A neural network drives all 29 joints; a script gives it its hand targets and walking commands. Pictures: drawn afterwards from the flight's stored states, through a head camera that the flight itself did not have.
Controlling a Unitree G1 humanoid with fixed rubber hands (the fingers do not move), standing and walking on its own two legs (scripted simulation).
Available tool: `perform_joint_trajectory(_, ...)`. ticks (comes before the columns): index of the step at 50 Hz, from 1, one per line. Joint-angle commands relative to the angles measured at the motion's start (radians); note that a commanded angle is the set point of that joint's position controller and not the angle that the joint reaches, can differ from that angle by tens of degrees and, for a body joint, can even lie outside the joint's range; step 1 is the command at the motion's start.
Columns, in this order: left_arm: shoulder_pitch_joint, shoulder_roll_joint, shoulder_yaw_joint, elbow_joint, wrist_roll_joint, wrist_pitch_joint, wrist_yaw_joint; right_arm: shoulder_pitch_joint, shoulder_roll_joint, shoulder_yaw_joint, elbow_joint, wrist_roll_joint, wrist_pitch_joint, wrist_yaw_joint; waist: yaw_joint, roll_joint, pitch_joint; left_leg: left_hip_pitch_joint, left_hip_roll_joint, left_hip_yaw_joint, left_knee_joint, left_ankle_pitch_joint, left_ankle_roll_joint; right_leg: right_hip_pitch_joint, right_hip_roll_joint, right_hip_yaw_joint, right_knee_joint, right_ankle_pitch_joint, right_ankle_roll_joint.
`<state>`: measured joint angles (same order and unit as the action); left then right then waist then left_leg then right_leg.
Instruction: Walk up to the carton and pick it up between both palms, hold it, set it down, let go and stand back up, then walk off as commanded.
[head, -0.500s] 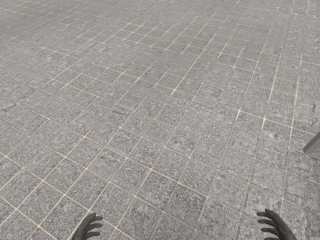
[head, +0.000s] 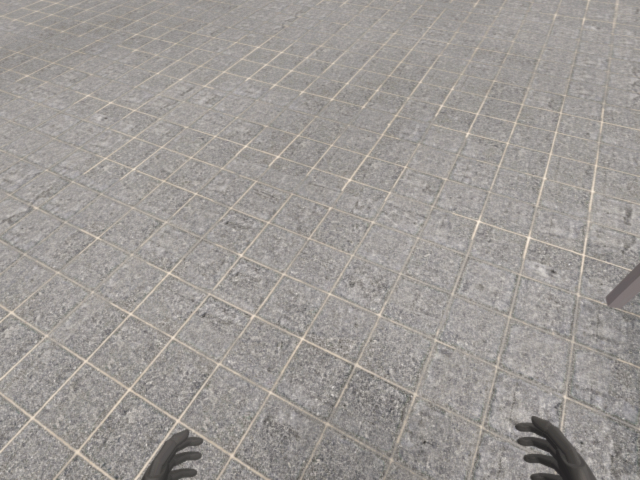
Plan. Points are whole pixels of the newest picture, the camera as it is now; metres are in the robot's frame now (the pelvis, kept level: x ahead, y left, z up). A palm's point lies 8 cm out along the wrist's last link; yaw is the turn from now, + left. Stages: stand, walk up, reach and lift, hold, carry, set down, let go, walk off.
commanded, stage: stand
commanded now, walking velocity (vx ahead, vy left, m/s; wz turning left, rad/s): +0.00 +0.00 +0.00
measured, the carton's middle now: out of the picture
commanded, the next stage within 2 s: none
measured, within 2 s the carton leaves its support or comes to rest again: neither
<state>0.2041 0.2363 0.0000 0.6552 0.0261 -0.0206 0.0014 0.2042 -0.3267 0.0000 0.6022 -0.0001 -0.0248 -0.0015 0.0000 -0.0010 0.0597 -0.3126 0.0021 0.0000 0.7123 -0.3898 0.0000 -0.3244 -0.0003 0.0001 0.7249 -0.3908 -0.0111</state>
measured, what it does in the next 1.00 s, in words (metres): stands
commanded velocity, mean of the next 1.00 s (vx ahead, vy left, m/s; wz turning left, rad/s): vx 0.00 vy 0.00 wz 0.00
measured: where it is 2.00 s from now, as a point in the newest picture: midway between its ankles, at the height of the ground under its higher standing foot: outside the picture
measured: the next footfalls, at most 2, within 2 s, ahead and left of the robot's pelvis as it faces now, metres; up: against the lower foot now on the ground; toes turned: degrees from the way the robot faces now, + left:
none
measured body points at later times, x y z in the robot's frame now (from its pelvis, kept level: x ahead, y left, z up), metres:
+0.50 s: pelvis -0.01 +0.00 +0.00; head +0.01 +0.00 +0.45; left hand +0.13 +0.25 -0.10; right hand +0.15 -0.27 -0.08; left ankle -0.01 +0.12 -0.72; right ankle +0.00 -0.11 -0.72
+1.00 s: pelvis -0.03 +0.00 +0.00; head -0.02 +0.00 +0.45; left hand +0.11 +0.25 -0.10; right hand +0.13 -0.28 -0.08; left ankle -0.01 +0.12 -0.72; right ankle +0.00 -0.11 -0.72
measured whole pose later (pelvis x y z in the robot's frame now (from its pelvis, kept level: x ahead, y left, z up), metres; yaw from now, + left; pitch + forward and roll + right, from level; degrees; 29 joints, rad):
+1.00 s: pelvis -0.03 +0.00 +0.00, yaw +0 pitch -3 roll +0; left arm 0.20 0.25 0.00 0.71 0.02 -0.03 0.00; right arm 0.20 -0.34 0.00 0.62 0.00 -0.03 0.00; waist 0.00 0.00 0.06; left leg -0.31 0.00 0.00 0.71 -0.35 0.00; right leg -0.32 0.00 0.00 0.72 -0.35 -0.01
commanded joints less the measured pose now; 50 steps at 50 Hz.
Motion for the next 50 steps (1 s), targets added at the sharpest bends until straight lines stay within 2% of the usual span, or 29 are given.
perform_joint_trajectory(1, -0.068, 0.279, 0.101, -0.045, -0.008, -0.045, 0.007, -0.026, -0.189, -0.084, -0.012, -0.028, -0.045, -0.013, -0.003, -0.021, -0.164, 0.058, 0.082, -0.082, -0.078, 0.315, 0.084, 0.06, -0.095, 0.113, -0.108, 0.323, -0.078)
perform_joint_trajectory(2, -0.072, 0.276, 0.104, -0.051, -0.006, -0.047, 0.008, -0.033, -0.205, -0.092, -0.014, -0.031, -0.045, -0.011, 0.004, -0.023, -0.175, 0.068, 0.086, -0.087, -0.079, 0.328, 0.084, 0.058, -0.093, 0.108, -0.104, 0.33, -0.078)
perform_joint_trajectory(4, -0.071, 0.28, 0.101, -0.041, -0.006, -0.047, 0.01, -0.02, -0.2, -0.092, -0.015, -0.026, -0.045, -0.012, -0.005, -0.031, -0.161, 0.063, 0.087, -0.086, -0.075, 0.333, 0.087, 0.057, -0.094, 0.115, -0.11, 0.342, -0.076)
perform_joint_trajectory(5, -0.067, 0.279, 0.103, -0.044, -0.009, -0.046, 0.008, -0.015, -0.207, -0.094, -0.009, -0.027, -0.047, -0.012, 0.006, -0.038, -0.19, 0.068, 0.093, -0.095, -0.077, 0.335, 0.086, 0.075, -0.092, 0.11, -0.1, 0.35, -0.08)
perform_joint_trajectory(6, -0.077, 0.279, 0.101, -0.041, -0.008, -0.046, 0.008, -0.028, -0.202, -0.091, -0.011, -0.026, -0.049, -0.013, 0.0, -0.042, -0.181, 0.069, 0.093, -0.088, -0.072, 0.339, 0.086, 0.065, -0.092, 0.109, -0.104, 0.351, -0.078)
perform_joint_trajectory(9, -0.071, 0.284, 0.103, -0.039, -0.009, -0.046, 0.009, -0.025, -0.205, -0.09, -0.006, -0.026, -0.046, -0.013, 0.0, -0.017, -0.159, 0.064, 0.09, -0.088, -0.076, 0.341, 0.091, 0.051, -0.09, 0.113, -0.103, 0.344, -0.077)
perform_joint_trajectory(12, -0.066, 0.273, 0.1, -0.038, -0.011, -0.048, 0.009, -0.027, -0.199, -0.088, -0.011, -0.024, -0.05, -0.012, 0.002, -0.04, -0.178, 0.066, 0.093, -0.093, -0.079, 0.336, 0.089, 0.066, -0.087, 0.104, -0.099, 0.335, -0.077)
perform_joint_trajectory(13, -0.067, 0.282, 0.101, -0.032, -0.011, -0.046, 0.008, -0.029, -0.198, -0.087, -0.006, -0.024, -0.049, -0.011, 0.006, -0.029, -0.164, 0.063, 0.092, -0.102, -0.084, 0.341, 0.09, 0.056, -0.092, 0.115, -0.105, 0.333, -0.08)
perform_joint_trajectory(14, -0.073, 0.276, 0.102, -0.035, -0.009, -0.045, 0.007, -0.02, -0.206, -0.091, -0.01, -0.024, -0.049, -0.013, -0.002, -0.028, -0.178, 0.061, 0.096, -0.099, -0.084, 0.325, 0.089, 0.059, -0.086, 0.108, -0.104, 0.315, -0.079)
perform_joint_trajectory(17, -0.077, 0.277, 0.105, -0.029, -0.009, -0.045, 0.009, -0.037, -0.203, -0.088, -0.01, -0.027, -0.051, -0.012, 0.001, -0.01, -0.156, 0.059, 0.097, -0.1, -0.095, 0.313, 0.091, 0.043, -0.087, 0.115, -0.111, 0.302, -0.082)
perform_joint_trajectory(21, -0.069, 0.284, 0.098, -0.018, -0.009, -0.046, 0.004, -0.018, -0.206, -0.088, 0.0, -0.027, -0.047, -0.01, -0.001, -0.043, -0.15, 0.055, 0.092, -0.098, -0.096, 0.292, 0.089, 0.047, -0.09, 0.114, -0.123, 0.284, -0.078)
perform_joint_trajectory(27, -0.072, 0.275, 0.096, -0.015, -0.006, -0.049, 0.002, -0.03, -0.201, -0.086, 0.0, -0.026, -0.048, -0.011, 0.002, -0.017, -0.125, 0.04, 0.091, -0.106, -0.113, 0.238, 0.092, 0.032, -0.089, 0.127, -0.142, 0.235, -0.078)
perform_joint_trajectory(30, -0.091, 0.288, 0.101, -0.011, -0.006, -0.046, 0.004, -0.024, -0.202, -0.086, 0.004, -0.027, -0.051, -0.01, -0.006, -0.051, -0.145, 0.053, 0.086, -0.097, -0.104, 0.228, 0.085, 0.027, -0.101, 0.138, -0.154, 0.226, -0.082)
perform_joint_trajectory(34, -0.07, 0.285, 0.098, 0.001, -0.011, -0.047, 0.0, -0.017, -0.215, -0.09, 0.014, -0.029, -0.05, -0.007, 0.001, -0.016, -0.11, 0.039, 0.089, -0.111, -0.135, 0.208, 0.088, 0.014, -0.086, 0.125, -0.151, 0.193, -0.078)
perform_joint_trajectory(35, -0.074, 0.273, 0.095, 0.001, -0.008, -0.046, 0.001, -0.029, -0.216, -0.091, 0.009, -0.031, -0.052, -0.006, 0.01, -0.032, -0.106, 0.034, 0.094, -0.119, -0.143, 0.193, 0.089, 0.02, -0.085, 0.125, -0.161, 0.177, -0.076)
perform_joint_trajectory(38, -0.1, 0.293, 0.099, 0.003, -0.006, -0.044, 0.002, -0.028, -0.198, -0.089, 0.007, -0.027, -0.05, -0.005, -0.007, -0.051, -0.103, 0.038, 0.089, -0.106, -0.14, 0.16, 0.082, 0.0, -0.09, 0.132, -0.18, 0.151, -0.078)
perform_joint_trajectory(39, -0.084, 0.289, 0.101, 0.004, -0.006, -0.045, 0.003, -0.016, -0.208, -0.089, 0.016, -0.026, -0.049, -0.003, -0.003, -0.032, -0.109, 0.037, 0.087, -0.108, -0.133, 0.147, 0.084, 0.008, -0.102, 0.149, -0.185, 0.141, -0.08)
perform_joint_trajectory(40, -0.084, 0.293, 0.097, 0.01, -0.007, -0.047, 0.002, -0.013, -0.204, -0.088, 0.018, -0.027, -0.049, -0.003, -0.005, -0.044, -0.087, 0.034, 0.084, -0.111, -0.141, 0.143, 0.081, -0.008, -0.1, 0.156, -0.188, 0.125, -0.082)
perform_joint_trajectory(43, -0.081, 0.291, 0.098, 0.009, -0.004, -0.045, -0.001, -0.022, -0.207, -0.089, 0.022, -0.027, -0.048, -0.005, -0.005, -0.021, -0.102, 0.039, 0.089, -0.114, -0.149, 0.132, 0.086, 0.004, -0.095, 0.142, -0.195, 0.118, -0.076)
perform_joint_trajectory(44, -0.091, 0.299, 0.1, 0.008, -0.007, -0.047, -0.001, -0.024, -0.197, -0.085, 0.017, -0.025, -0.048, -0.005, -0.003, -0.044, -0.097, 0.028, 0.09, -0.117, -0.148, 0.143, 0.087, 0.004, -0.096, 0.144, -0.19, 0.127, -0.078)
perform_joint_trajectory(45, -0.098, 0.278, 0.097, 0.005, -0.011, -0.046, -0.001, -0.032, -0.204, -0.088, 0.017, -0.029, -0.051, -0.005, -0.005, -0.031, -0.095, 0.032, 0.097, -0.123, -0.16, 0.133, 0.09, 0.001, -0.085, 0.135, -0.183, 0.123, -0.072)
perform_joint_trajectory(46, -0.084, 0.288, 0.097, 0.01, -0.009, -0.046, -0.002, -0.036, -0.208, -0.087, 0.018, -0.029, -0.052, -0.004, 0.007, -0.033, -0.077, 0.012, 0.095, -0.134, -0.169, 0.119, 0.09, 0.003, -0.087, 0.135, -0.19, 0.115, -0.072)
perform_joint_trajectory(47, -0.087, 0.292, 0.097, 0.017, -0.004, -0.047, -0.001, -0.035, -0.198, -0.087, 0.02, -0.027, -0.049, -0.005, -0.001, -0.041, -0.077, 0.021, 0.087, -0.112, -0.161, 0.12, 0.083, 0.001, -0.087, 0.145, -0.2, 0.113, -0.073)
perform_joint_trajectory(48, -0.085, 0.286, 0.095, 0.012, -0.009, -0.047, -0.002, -0.03, -0.214, -0.087, 0.026, -0.031, -0.049, -0.005, 0.01, -0.04, -0.078, 0.02, 0.086, -0.125, -0.153, 0.114, 0.086, -0.002, -0.102, 0.161, -0.203, 0.096, -0.076)
perform_joint_trajectory(49, -0.094, 0.292, 0.096, 0.016, -0.007, -0.048, -0.002, -0.021, -0.212, -0.089, 0.027, -0.026, -0.048, -0.003, -0.002, -0.059, -0.082, 0.028, 0.082, -0.115, -0.157, 0.098, 0.086, -0.016, -0.098, 0.155, -0.209, 0.081, -0.076)
perform_joint_trajectory(50, -0.103, 0.288, 0.096, 0.017, -0.004, -0.045, -0.003, -0.034, -0.213, -0.089, 0.026, -0.028, -0.046, -0.007, -0.002, -0.048, -0.07, 0.016, 0.081, -0.118, -0.156, 0.084, 0.085, -0.02, -0.09, 0.153, -0.207, 0.074, -0.075)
